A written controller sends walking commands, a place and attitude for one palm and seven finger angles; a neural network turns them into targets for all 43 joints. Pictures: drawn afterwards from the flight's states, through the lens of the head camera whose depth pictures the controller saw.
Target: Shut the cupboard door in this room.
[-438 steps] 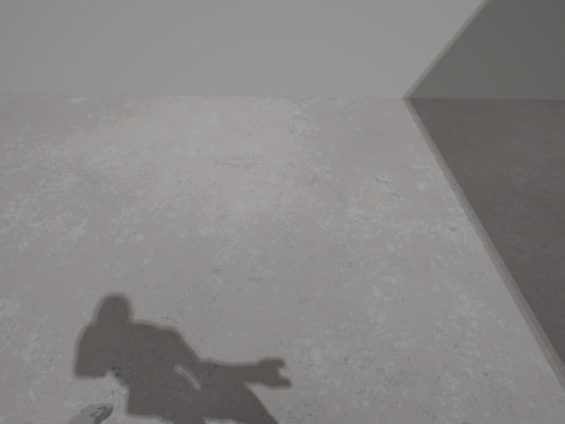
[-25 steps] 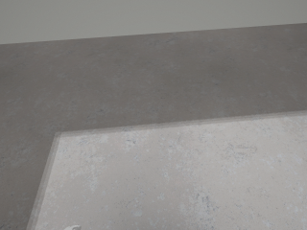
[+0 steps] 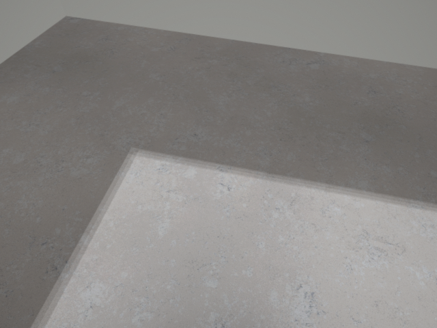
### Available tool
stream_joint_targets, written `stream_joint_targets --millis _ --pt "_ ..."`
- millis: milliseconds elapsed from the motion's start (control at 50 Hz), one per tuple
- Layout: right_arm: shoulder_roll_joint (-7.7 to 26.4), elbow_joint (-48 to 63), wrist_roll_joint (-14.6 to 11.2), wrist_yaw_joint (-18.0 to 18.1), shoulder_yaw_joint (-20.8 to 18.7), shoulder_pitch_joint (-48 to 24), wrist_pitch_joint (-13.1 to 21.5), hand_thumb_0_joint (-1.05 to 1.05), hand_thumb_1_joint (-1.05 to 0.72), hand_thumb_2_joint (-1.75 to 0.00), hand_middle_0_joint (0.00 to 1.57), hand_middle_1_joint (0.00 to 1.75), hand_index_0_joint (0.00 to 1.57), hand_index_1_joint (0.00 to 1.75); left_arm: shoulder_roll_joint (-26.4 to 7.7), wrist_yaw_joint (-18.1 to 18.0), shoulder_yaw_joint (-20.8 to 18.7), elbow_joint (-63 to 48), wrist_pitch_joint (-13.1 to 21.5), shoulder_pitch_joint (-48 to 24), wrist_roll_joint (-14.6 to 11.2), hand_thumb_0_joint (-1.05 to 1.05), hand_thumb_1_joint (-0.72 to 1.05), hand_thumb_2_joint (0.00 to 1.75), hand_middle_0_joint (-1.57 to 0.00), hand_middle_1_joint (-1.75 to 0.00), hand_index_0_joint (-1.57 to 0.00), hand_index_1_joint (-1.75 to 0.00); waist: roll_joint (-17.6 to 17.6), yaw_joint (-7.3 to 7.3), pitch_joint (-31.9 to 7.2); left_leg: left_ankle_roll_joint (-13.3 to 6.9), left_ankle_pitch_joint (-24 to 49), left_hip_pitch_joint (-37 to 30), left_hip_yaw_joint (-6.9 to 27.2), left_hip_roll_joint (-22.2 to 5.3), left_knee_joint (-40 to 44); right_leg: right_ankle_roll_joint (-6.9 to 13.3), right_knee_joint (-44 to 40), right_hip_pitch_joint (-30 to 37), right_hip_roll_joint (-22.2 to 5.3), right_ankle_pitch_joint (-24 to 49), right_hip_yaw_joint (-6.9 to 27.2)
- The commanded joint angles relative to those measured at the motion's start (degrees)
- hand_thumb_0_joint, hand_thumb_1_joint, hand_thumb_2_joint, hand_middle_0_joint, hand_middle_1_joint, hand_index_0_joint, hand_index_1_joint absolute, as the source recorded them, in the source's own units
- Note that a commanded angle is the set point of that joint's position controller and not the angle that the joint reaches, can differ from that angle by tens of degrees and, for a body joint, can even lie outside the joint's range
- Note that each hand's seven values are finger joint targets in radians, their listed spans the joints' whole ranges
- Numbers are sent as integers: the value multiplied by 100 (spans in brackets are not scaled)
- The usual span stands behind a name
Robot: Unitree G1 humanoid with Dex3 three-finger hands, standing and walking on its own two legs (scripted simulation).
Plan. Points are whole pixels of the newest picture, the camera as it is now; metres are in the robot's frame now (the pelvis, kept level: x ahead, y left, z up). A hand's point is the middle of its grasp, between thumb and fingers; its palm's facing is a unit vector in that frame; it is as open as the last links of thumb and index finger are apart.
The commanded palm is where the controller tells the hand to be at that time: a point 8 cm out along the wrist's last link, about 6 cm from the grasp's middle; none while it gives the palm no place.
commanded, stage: turn or walk to find it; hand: left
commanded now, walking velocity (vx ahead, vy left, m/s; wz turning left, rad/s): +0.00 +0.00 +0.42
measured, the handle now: out of the picture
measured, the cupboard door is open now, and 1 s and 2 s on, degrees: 93 93 93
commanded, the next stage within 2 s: stand and wait in 1.66 s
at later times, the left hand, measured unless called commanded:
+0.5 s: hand out of the picture +0.05 +0.19 -0.14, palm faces +0.17 -0.94 -0.28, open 7.4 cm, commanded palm none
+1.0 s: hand out of the picture -0.14 +0.19 -0.18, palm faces +0.45 -0.86 -0.24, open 7.4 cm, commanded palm none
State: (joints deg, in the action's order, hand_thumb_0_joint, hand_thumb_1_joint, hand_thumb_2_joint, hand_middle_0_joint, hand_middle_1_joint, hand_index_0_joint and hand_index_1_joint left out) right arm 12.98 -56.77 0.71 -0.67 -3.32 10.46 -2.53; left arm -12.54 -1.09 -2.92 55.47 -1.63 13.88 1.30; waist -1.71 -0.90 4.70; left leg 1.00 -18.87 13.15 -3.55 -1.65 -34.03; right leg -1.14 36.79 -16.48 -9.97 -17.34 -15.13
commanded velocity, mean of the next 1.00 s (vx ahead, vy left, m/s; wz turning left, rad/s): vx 0.00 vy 0.00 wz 0.42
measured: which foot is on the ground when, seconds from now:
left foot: down 0.00-0.48, up 0.50-0.94, down 0.96-1.00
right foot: down 0.00-0.00, up 0.02-0.46, down 0.48-0.96, up 0.98-1.00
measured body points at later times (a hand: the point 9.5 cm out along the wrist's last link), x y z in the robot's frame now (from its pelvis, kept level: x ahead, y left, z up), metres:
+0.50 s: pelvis -0.04 -0.02 +0.00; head -0.01 -0.04 +0.45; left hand +0.04 +0.24 -0.12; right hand +0.04 -0.26 -0.16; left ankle -0.01 +0.12 -0.72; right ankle -0.02 -0.13 -0.73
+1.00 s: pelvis -0.08 -0.01 +0.00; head -0.06 +0.02 +0.45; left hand -0.17 +0.24 -0.16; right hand +0.11 -0.21 -0.13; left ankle -0.14 +0.09 -0.73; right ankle -0.02 -0.13 -0.72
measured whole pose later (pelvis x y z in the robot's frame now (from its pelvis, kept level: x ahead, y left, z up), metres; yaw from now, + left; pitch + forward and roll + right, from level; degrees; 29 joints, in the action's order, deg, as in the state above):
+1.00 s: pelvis -0.08 -0.01 +0.00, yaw +24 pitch -1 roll +1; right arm 12.5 -55.9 0.8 -0.6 -3.1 8.8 -1.7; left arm -14.0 -1.2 -3.3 56.4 -2.7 14.4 1.0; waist -3.2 -1.4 4.9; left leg 0.2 -19.7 13.8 -3.7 -0.7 -34.7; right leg -2.4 42.2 -18.3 -10.1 -23.2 -11.9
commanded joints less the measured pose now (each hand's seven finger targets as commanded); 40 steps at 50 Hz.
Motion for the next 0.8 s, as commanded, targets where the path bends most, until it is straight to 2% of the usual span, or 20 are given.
stream_joint_targets --millis 0,20,40,80,120,180,300,360,400,420,440,460,480,500,520,540,580,620,700,780 --pt "1439 253 55 89 -314 847 131 0 -90 -90 20 30 20 30 -528 -24 -106 -675 -49 -435 -39 0 90 90 -20 -30 -20 -30 1532 487 -628 -1164 2840 -752 2332 -2269 1707 -244 2119 -1443 260 -1844 970" --pt "1248 251 69 139 -262 622 149 0 -90 -90 20 30 20 30 -534 -44 -124 -595 -119 -552 -22 0 90 90 -20 -30 -20 -30 1602 416 -446 -1064 2258 -285 2087 -1955 1869 -230 2355 -1345 177 -1544 1274" --pt "1078 309 71 183 -213 338 159 0 -90 -90 20 30 20 30 -572 -11 -172 -534 -119 -587 -15 0 90 90 -20 -30 -20 -30 1528 317 -192 -996 2037 -213 1950 -1679 1852 -247 2577 -1509 211 -1181 1313" --pt "932 439 61 196 -126 -44 185 0 -90 -90 20 30 20 30 -583 49 -183 -380 -79 -350 -28 0 90 90 -20 -30 -20 -30 1259 117 -109 -894 2296 -200 1472 -1291 1714 -282 2713 -1443 303 -671 1318" --pt "923 453 29 196 -126 -18 222 0 -90 -90 20 30 20 30 -585 68 -168 -282 -56 -171 -35 0 90 90 -20 -30 -20 -30 1011 80 -297 -863 2568 -451 1288 -1133 1657 -341 2682 -1400 366 -471 1292" --pt "927 408 29 191 -156 259 226 0 -90 -90 20 30 20 30 -552 36 -147 -351 -51 -336 -44 0 90 90 -20 -30 -20 -30 855 206 -410 -948 2800 -707 1492 -1166 1618 -403 2405 -1387 413 -499 1345" --pt "978 412 75 174 -231 422 176 0 -90 -90 20 30 20 30 -439 -7 -114 -583 -27 -668 -79 0 90 90 -20 -30 -20 -30 1049 343 -564 -1128 2900 -779 2027 -1250 1439 -370 1447 -1082 559 -944 1404" --pt "983 485 94 160 -249 270 140 0 -90 -90 20 30 20 30 -394 -15 -101 -578 11 -493 -108 0 90 90 -20 -30 -20 -30 1127 249 -648 -1078 2928 -424 2193 -1114 1290 -296 507 -426 727 -863 1329" --pt "962 507 79 141 -273 212 127 0 -90 -90 20 30 20 30 -423 -22 -119 -500 58 -236 -115 0 90 90 -20 -30 -20 -30 1009 122 -757 -918 2806 -121 2176 -903 1081 -258 -332 185 846 -226 1220" --pt "929 536 42 129 -271 140 125 0 -90 -90 20 30 20 30 -499 -34 -136 -450 94 4 -116 0 90 90 -20 -30 -20 -30 907 -26 -826 -754 2422 280 2115 -769 860 -242 -1052 811 790 365 1219" --pt "698 571 0 106 -254 160 127 0 -90 -90 20 30 20 30 -721 -62 -186 -410 153 229 -78 0 90 90 -20 -30 -20 -30 338 -115 -970 -448 1496 974 1854 -417 436 -132 -1717 1639 313 677 1630" --pt "307 698 -36 72 -181 173 128 0 -90 -90 20 30 20 30 -1254 -111 -297 -410 193 341 20 0 90 90 -20 -30 -20 -30 -1319 -185 -902 -3 -408 2086 865 419 -747 399 -2064 2133 -1144 736 3106" --pt "519 794 21 90 -245 -65 79 0 -90 -90 20 30 20 30 -1389 -115 -290 -517 168 259 -5 0 90 90 -20 -30 -20 -30 -1358 -263 -666 59 -1457 2031 789 455 -1965 945 -2198 1168 -1854 1134 3502" --pt "617 714 50 64 -292 -23 -1 0 -90 -90 20 30 20 30 -1183 -128 -269 -607 157 -79 -18 0 90 90 -20 -30 -20 -30 -848 -97 -442 32 -1168 1890 1010 293 -2759 1057 -2320 538 -1621 533 3061" --pt "581 604 64 41 -316 116 -74 0 -90 -90 20 30 20 30 -1028 -153 -274 -679 150 -427 -29 0 90 90 -20 -30 -20 -30 -1021 61 -239 31 -950 1913 1014 208 -3146 935 -2438 210 -1395 26 2885" --pt "569 454 78 10 -319 218 -108 0 -90 -90 20 30 20 30 -919 -120 -207 -737 153 -646 -34 0 90 90 -20 -30 -20 -30 -680 175 12 75 -596 1855 910 150 -3525 777 -2416 -37 -1101 -139 2505" --pt "468 302 86 -33 -285 510 -115 0 -90 -90 20 30 20 30 -708 -91 -133 -756 210 -761 -32 0 90 90 -20 -30 -20 -30 -664 311 83 182 -96 1826 717 111 -3726 606 -2242 -6 -721 384 1791" --pt "446 257 66 -41 -276 579 -111 0 -90 -90 20 30 20 30 -681 -99 -138 -704 233 -608 -28 0 90 90 -20 -30 -20 -30 -742 273 -52 265 67 1883 633 57 -3663 592 -2179 328 -682 619 1531" --pt "429 362 57 -24 -220 147 -91 0 -90 -90 20 30 20 30 -800 -105 -176 -514 227 -58 4 0 90 90 -20 -30 -20 -30 -807 -14 -178 356 -315 1796 466 -61 -2833 795 -1985 821 -900 1210 1561" --pt "340 429 22 -13 -140 -182 -42 0 -90 -90 20 30 20 30 -998 -82 -227 -366 201 242 45 0 90 90 -20 -30 -20 -30 -874 -192 -343 340 -732 1430 194 -51 -1751 906 -1680 1142 -1023 2158 1419"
